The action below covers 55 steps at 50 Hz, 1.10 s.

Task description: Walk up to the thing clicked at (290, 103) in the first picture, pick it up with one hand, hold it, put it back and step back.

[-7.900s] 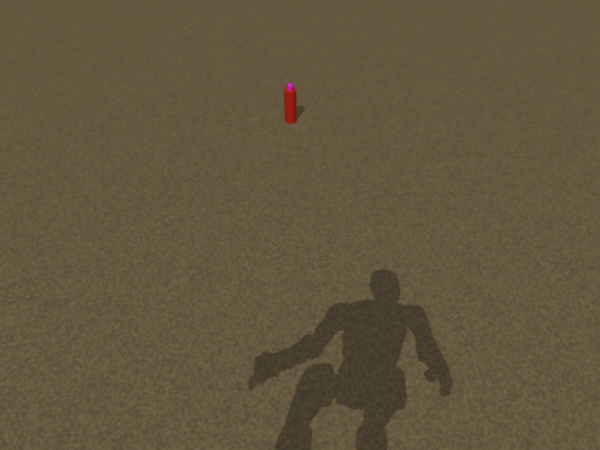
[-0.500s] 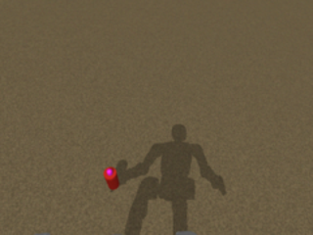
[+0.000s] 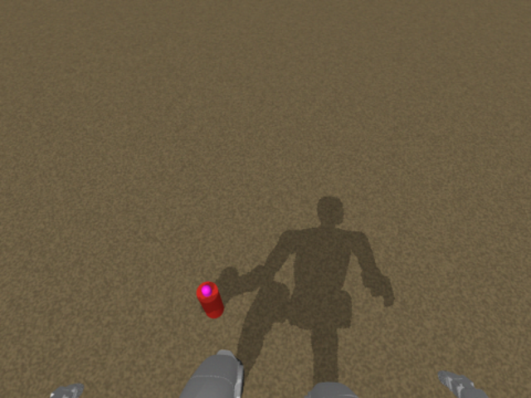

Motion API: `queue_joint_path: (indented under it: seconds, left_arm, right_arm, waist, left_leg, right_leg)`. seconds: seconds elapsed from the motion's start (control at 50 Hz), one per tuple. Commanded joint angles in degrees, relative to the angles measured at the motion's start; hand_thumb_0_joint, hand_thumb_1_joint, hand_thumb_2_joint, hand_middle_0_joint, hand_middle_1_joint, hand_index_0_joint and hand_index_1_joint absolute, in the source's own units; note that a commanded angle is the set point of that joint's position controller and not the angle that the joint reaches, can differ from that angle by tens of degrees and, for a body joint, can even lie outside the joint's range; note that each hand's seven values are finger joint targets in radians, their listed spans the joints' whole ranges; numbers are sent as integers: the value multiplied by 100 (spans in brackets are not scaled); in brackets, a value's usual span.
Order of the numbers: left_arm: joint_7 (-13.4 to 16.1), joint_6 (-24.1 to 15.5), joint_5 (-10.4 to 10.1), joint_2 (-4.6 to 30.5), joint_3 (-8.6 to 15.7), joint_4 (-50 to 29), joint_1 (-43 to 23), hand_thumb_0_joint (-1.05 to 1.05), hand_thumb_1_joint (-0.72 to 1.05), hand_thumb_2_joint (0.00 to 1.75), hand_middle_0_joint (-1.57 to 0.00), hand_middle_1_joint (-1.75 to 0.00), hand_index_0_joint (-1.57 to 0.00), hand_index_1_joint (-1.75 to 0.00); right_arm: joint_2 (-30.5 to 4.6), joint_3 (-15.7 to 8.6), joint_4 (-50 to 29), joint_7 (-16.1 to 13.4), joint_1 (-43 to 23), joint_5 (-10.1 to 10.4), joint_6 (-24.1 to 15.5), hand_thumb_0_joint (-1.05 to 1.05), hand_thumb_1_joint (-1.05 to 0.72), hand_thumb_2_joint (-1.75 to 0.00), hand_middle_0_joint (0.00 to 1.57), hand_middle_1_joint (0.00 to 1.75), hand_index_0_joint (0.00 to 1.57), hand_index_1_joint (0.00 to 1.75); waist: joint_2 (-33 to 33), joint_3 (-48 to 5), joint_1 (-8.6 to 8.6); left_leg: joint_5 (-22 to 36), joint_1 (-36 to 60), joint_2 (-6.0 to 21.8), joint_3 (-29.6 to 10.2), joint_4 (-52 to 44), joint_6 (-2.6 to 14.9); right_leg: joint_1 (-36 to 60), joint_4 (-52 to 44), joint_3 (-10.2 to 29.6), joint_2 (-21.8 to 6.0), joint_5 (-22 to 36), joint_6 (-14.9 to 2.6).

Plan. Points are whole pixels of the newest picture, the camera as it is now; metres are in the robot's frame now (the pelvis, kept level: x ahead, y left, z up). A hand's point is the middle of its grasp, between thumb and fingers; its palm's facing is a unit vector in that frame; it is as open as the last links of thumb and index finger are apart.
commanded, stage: walk up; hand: left
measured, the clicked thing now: (210, 299) +0.41 +0.21 -0.63
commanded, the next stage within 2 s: stand in 1.08 s
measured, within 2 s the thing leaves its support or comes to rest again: neither
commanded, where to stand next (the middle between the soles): +0.08 -0.01 m, yaw +1 degrees
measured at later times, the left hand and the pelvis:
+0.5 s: hand out of the picture -0.01 +0.24 -0.12, palm faces +0.00 -0.91 -0.41, open 7.4 cm; pelvis -0.04 -0.04 +0.02, yaw +0 degrees
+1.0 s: hand out of the picture +0.05 +0.26 -0.14, palm faces +0.05 -0.92 -0.38, open 7.4 cm; pelvis -0.01 -0.02 +0.01, yaw +2 degrees
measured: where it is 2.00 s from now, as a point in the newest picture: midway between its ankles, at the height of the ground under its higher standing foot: outside the picture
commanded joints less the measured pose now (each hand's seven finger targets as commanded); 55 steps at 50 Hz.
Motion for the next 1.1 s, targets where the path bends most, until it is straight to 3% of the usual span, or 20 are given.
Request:
queue_joint_path:
  seconds: [0.0, 0.2, 0.22, 0.26, 0.28, 0.34, 0.38, 0.5, 0.58, 0.62, 0.64, 0.68, 0.7, 0.72, 0.82, 0.94, 1.0, 1.04, 1.06, 1.08]
  left_arm:
    - [45, 94, 48, 1052, 313, -165, 728, 0, 90, 90, -20, -30, -20, -30]
    - [-197, 95, 331, 876, 571, 47, 1464, 0, 90, 90, -20, -30, -20, -30]
    - [-201, 58, 421, 1014, 642, 36, 1406, 0, 90, 90, -20, -30, -20, -30]
    - [-197, 30, 546, 1997, 803, -558, 380, 0, 90, 90, -20, -30, -20, -30]
    - [-186, -3, 531, 2042, 780, -736, -111, 0, 90, 90, -20, -30, -20, -30]
    - [-102, -156, 454, 986, 545, -597, -299, 0, 90, 90, -20, -30, -20, -30]
    - [-102, -281, 450, 1014, 572, -454, 220, 0, 90, 90, -20, -30, -20, -30]
    - [-210, -488, 389, 1482, 729, -421, 1430, 0, 90, 90, -20, -30, -20, -30]
    - [-258, -548, 304, 1465, 588, -486, 1316, 0, 90, 90, -20, -30, -20, -30]
    - [-281, -496, 250, 1380, 474, -693, 584, 0, 90, 90, -20, -30, -20, -30]
    - [-265, -474, 219, 1115, 361, -797, 363, 0, 90, 90, -20, -30, -20, -30]
    - [-197, -371, 209, 554, 227, -943, 374, 0, 90, 90, -20, -30, -20, -30]
    - [-135, -252, 236, 1146, 370, -754, 538, 0, 90, 90, -20, -30, -20, -30]
    - [-140, -245, 226, 1250, 362, -692, 584, 0, 90, 90, -20, -30, -20, -30]
    - [-216, -177, 117, 860, 310, -183, 939, 0, 90, 90, -20, -30, -20, -30]
    - [-22, -179, 83, 1039, 347, -154, 604, 0, 90, 90, -20, -30, -20, -30]
    - [17, -229, 159, 1109, 375, -68, 794, 0, 90, 90, -20, -30, -20, -30]
    - [43, -313, 303, 1612, 513, -183, 625, 0, 90, 90, -20, -30, -20, -30]
    - [-5, -406, 401, 1483, 323, -68, 580, 0, 90, 90, -20, -30, -20, -30]
    - [-28, -462, 396, 1526, 351, -62, 218, 0, 90, 90, -20, -30, -20, -30]
  right_arm:
    - [-1780, -528, -532, -285, 41, -11, -70, 0, -90, -90, 20, 30, 20, 30]
    - [-1791, -536, -771, -294, -357, -176, 68, 0, -90, -90, 20, 30, 20, 30]
    - [-1520, -458, -770, -284, -292, -137, 108, 0, -90, -90, 20, 30, 20, 30]
    - [-1295, -436, -837, -406, -510, -30, 91, 0, -90, -90, 20, 30, 20, 30]
    - [-1642, -558, -746, -454, -454, -76, 69, 0, -90, -90, 20, 30, 20, 30]
    - [-1228, -392, -389, -307, 138, 34, -22, 0, -90, -90, 20, 30, 20, 30]
    - [-1123, -292, -333, -277, 372, 21, -86, 0, -90, -90, 20, 30, 20, 30]
    - [-1482, -377, -764, -3, -475, -164, -289, 0, -90, -90, 20, 30, 20, 30]
    - [-1282, -350, -717, 82, -111, -150, -418, 0, -90, -90, 20, 30, 20, 30]
    - [-1179, -390, -412, 56, 813, -76, -488, 0, -90, -90, 20, 30, 20, 30]
    - [-1366, -503, -208, -19, 1375, -67, -509, 0, -90, -90, 20, 30, 20, 30]
    - [-2175, -662, -252, -194, 1821, -154, -526, 0, -90, -90, 20, 30, 20, 30]
    - [-2230, -669, -343, -181, 1470, -34, -497, 0, -90, -90, 20, 30, 20, 30]
    - [-2157, -657, -414, -179, 1172, -8, -476, 0, -90, -90, 20, 30, 20, 30]
    - [-1480, -271, -514, -253, 172, -24, -517, 0, -90, -90, 20, 30, 20, 30]
    - [-1629, -351, -651, -218, 44, -36, -39, 0, -90, -90, 20, 30, 20, 30]
    - [-1513, -355, -774, -192, -276, 70, 158, 0, -90, -90, 20, 30, 20, 30]
    - [-1102, -271, -790, -203, -174, 195, 190, 0, -90, -90, 20, 30, 20, 30]
    - [-767, -133, -536, -238, 371, 92, 125, 0, -90, -90, 20, 30, 20, 30]
    - [-1046, -189, -438, -257, 248, 7, 75, 0, -90, -90, 20, 30, 20, 30]
  waist:
    - [776, -1711, -87]
    - [1217, -1616, 238]
    - [652, -1299, 226]
    - [-1333, -554, 339]
    - [-1149, -258, 183]
    - [-313, -616, -202]
    - [-486, -1235, 4]
    - [-607, -866, 749]
    - [-792, -701, 384]
    - [-675, -1004, -230]
    - [-266, -1312, -535]
    - [1090, -1567, -646]
    - [363, -1322, -485]
    - [305, -916, -353]
    - [633, -548, 52]
    - [1611, -987, -128]
    - [1081, -1352, 121]
    - [-600, -1496, 142]
    - [-978, -2286, -63]
    - [-1227, -1965, -27]
  left_leg:
    - [1378, 879, 1632, -1738, -1493, 1228]
    - [-700, -5, 1386, -1220, -978, 898]
    - [-1117, -651, 1039, -967, -355, 619]
    - [-2546, -1118, -609, -447, 2017, -14]
    - [-2462, -640, -348, -793, 2714, -54]
    - [-1569, -731, -598, -736, 2973, 87]
    - [-1322, -850, -464, -578, 2380, 41]
    - [-2029, -1996, 15, -493, 657, 65]
    - [-1641, -681, 1, 33, -180, 203]
    - [-293, 1193, -251, 400, -1190, 242]
    - [229, 2443, -313, 204, -1235, 325]
    - [261, 3148, 2042, -3296, -1959, 1196]
    - [-458, 2240, 2310, -3318, -1947, 1663]
    - [-355, 1669, 2298, -3094, -2026, 1837]
    - [1402, 406, 1274, -829, -1676, 1066]
    - [3154, 670, 1131, -688, -723, 1141]
    - [2061, 627, 787, -540, 80, 716]
    - [120, -196, -199, -136, 1798, 120]
    - [-2468, 451, -266, -666, 1838, 170]
    - [-2610, 444, -164, -707, 2010, 198]
  right_leg:
    - [-413, 1515, 377, 123, -47, -207]
    - [696, -2287, -525, -31, 906, -204]
    - [793, -2628, -151, -136, 938, -236]
    - [-1188, -4306, 2912, -2275, 46, -1277]
    - [-1819, -4366, 3157, -2518, 375, -1639]
    - [-380, -3095, 737, -1210, 3646, -922]
    - [887, -3113, 726, -1046, 3047, -750]
    - [2685, -3668, 2029, -2009, 650, -1474]
    - [1727, -3325, 1097, -1845, 3329, -1303]
    - [576, -2554, 71, -1302, 3980, -935]
    - [-260, -1621, -434, -845, 4069, -623]
    - [-2136, 251, -550, 199, 281, -100]
    - [-1660, 496, 14, -204, -205, -187]
    - [-1584, 788, -8, -290, -139, -188]
    - [-502, -460, -143, -412, 952, -65]
    - [-287, -1089, -729, -101, 1188, 48]
    - [276, -2288, -770, -53, 2411, -55]
    - [672, -2935, 1099, -1476, 4654, -656]
    - [507, -3444, 1878, -2187, 3351, -1320]
    - [-48, -3715, 2245, -2192, 1912, -1442]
